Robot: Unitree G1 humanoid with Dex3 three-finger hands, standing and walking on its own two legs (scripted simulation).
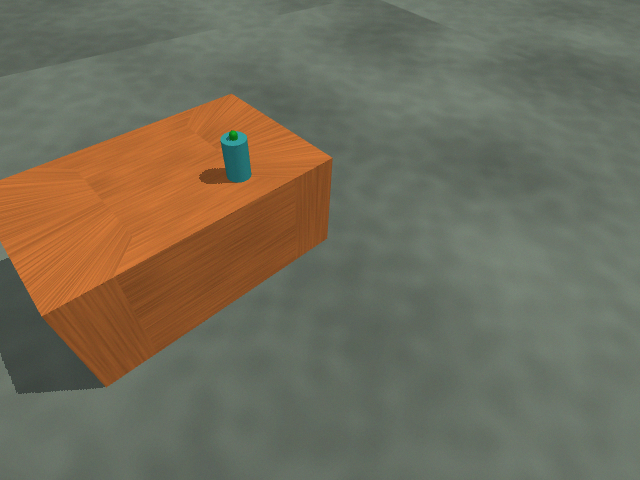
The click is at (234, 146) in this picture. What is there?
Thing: necked bottle
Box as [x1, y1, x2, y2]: [220, 130, 250, 182]
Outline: 232,130 223,134 220,140 227,177 232,181 239,182 246,180 250,176 246,136 243,133
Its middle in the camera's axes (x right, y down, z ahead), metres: -0.26 -0.29 +1.27
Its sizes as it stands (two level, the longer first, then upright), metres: 0.082 0.082 0.167
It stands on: a support 0.42 m high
